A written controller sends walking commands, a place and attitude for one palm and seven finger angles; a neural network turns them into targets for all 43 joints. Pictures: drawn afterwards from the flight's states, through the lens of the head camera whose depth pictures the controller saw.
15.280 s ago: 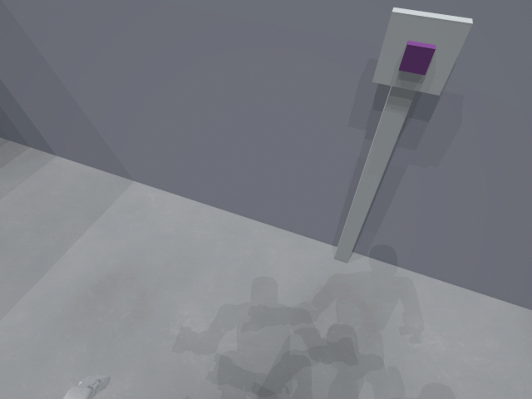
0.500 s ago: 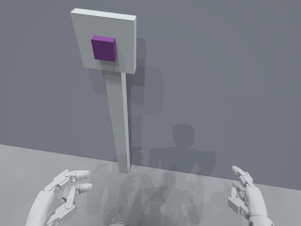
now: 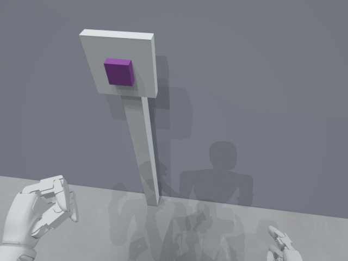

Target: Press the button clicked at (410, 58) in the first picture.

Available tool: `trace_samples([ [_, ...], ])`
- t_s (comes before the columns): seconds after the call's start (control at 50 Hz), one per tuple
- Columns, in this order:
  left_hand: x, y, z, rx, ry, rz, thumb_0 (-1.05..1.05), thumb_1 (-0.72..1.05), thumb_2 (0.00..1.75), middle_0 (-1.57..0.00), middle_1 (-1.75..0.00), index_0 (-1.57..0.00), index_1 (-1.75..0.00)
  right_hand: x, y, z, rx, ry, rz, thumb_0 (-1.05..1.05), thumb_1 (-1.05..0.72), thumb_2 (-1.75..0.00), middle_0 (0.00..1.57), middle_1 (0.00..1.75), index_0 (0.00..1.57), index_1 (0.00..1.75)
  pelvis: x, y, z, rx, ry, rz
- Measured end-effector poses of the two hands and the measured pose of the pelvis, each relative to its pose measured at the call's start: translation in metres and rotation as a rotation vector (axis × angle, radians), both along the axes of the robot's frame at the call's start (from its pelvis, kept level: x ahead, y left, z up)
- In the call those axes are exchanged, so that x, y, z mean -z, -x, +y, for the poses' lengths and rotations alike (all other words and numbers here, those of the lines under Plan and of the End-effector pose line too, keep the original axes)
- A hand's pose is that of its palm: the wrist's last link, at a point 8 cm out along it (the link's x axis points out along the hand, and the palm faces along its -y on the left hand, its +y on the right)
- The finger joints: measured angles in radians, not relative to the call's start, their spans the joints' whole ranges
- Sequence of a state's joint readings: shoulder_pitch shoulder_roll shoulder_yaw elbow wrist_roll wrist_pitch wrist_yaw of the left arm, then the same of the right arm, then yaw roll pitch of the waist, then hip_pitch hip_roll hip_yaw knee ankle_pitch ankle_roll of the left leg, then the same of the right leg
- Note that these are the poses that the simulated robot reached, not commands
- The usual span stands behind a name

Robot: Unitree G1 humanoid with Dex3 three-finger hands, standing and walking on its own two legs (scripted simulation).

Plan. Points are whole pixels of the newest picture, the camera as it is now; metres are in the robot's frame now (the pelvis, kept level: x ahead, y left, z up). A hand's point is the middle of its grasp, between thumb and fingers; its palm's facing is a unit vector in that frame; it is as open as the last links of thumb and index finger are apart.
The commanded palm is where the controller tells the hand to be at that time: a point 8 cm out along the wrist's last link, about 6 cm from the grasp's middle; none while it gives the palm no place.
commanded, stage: raise the hand and make a fist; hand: left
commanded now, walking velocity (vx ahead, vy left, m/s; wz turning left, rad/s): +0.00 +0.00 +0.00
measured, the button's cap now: (120, 71) +0.49 +0.17 +0.19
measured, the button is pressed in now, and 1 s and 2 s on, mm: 0 0 0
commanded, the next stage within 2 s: aim a knuckle at the button in 1.06 s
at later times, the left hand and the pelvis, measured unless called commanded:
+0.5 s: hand (37, 187) +0.21 +0.25 +0.14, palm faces -0.04 -0.99 -0.10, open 3.1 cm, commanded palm +0.18 +0.30 +0.17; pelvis -0.01 +0.04 +0.02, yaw +1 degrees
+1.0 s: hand (28, 177) +0.21 +0.24 +0.19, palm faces +0.02 -1.00 -0.09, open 3.1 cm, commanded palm +0.18 +0.29 +0.19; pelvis -0.02 +0.02 +0.03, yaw +1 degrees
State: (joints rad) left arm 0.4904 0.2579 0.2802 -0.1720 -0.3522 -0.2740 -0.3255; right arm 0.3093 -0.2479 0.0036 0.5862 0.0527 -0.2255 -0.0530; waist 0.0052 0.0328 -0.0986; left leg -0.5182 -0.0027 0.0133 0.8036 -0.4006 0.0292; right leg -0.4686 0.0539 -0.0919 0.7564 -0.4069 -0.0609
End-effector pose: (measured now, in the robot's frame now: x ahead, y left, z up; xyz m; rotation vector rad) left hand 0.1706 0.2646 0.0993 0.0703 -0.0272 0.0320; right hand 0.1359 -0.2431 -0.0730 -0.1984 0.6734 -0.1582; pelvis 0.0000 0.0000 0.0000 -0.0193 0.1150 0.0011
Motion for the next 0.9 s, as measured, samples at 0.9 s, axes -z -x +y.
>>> trace_samples([
  [0.9, -0.079, -0.022, 0.038, 0.047, -0.009, 0.004, 0.02, 0.90, 0.90, -1.30, -1.50, -1.30, -1.50, -0.050, -0.030, 0.058, -0.123, -0.010, -0.155, 0.01, -0.90, -0.90, 0.20, 0.30, 0.20, 0.30, -0.027, 0.015, 0.031, -0.013, 0.000, -0.161],
])
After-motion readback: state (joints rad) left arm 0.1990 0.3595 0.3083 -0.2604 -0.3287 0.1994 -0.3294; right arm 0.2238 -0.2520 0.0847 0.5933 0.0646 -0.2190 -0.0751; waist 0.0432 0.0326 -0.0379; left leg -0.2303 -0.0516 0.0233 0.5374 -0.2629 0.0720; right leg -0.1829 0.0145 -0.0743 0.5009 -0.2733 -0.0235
